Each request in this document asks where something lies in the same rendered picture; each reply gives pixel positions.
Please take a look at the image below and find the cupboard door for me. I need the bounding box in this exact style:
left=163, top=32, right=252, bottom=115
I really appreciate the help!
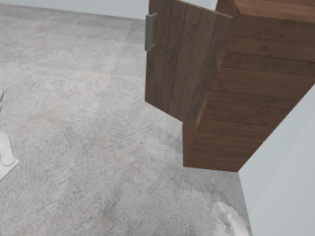
left=145, top=0, right=233, bottom=128

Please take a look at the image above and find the right robot hand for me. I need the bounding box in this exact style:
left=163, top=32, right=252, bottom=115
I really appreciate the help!
left=214, top=201, right=250, bottom=236

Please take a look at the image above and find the handle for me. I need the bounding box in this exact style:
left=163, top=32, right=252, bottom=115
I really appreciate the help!
left=145, top=13, right=158, bottom=52

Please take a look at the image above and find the left robot hand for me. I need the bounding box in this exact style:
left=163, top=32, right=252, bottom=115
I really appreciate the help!
left=0, top=88, right=19, bottom=181

